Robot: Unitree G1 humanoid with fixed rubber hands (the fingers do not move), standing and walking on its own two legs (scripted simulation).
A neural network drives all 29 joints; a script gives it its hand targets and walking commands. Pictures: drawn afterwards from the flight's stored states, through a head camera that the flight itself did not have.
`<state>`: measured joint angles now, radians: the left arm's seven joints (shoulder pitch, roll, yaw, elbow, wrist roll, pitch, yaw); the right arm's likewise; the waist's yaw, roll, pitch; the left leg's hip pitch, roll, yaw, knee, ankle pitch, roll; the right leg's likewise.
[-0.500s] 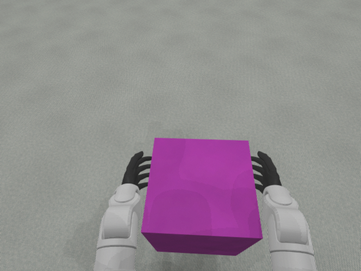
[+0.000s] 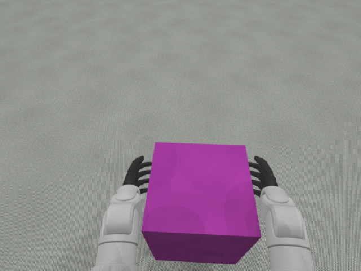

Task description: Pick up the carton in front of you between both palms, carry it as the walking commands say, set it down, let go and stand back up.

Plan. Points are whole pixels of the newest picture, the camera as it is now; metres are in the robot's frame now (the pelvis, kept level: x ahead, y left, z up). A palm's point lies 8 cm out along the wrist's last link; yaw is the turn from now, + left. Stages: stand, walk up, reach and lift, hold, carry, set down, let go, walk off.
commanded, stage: carry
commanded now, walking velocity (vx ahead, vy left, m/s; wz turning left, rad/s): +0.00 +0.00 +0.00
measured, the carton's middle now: (197, 206) +0.28 +0.00 -0.04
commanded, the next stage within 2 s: hold in 1.88 s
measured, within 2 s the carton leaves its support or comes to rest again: neither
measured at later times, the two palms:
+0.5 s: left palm (131, 209) +0.24 +0.14 +0.03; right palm (275, 211) +0.24 -0.16 +0.03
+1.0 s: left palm (131, 224) +0.21 +0.14 +0.03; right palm (283, 227) +0.21 -0.16 +0.03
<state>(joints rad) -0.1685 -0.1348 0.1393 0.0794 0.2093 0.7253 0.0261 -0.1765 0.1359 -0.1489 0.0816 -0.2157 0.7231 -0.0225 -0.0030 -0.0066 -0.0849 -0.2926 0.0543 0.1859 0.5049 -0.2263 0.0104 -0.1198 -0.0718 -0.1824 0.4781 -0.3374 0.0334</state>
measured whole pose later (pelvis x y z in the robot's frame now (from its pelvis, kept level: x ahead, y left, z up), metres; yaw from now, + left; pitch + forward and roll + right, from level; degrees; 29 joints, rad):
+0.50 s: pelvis -0.04 -0.01 -0.01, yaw +0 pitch +2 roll +0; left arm -0.18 -0.14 0.15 0.12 0.22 0.73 0.02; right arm -0.19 0.14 -0.16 0.13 -0.22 0.73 -0.02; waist -0.01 -0.01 -0.08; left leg -0.32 0.08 0.18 0.54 -0.24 0.01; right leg -0.14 -0.06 -0.20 0.51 -0.39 0.00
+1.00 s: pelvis -0.08 -0.01 -0.01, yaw +0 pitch +1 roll +0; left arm -0.20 -0.14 0.16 0.15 0.24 0.74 0.02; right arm -0.21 0.14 -0.18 0.16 -0.24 0.73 -0.01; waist 0.00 0.00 -0.09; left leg -0.36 0.09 0.18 0.50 -0.17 0.01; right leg -0.20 -0.05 -0.20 0.52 -0.35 -0.02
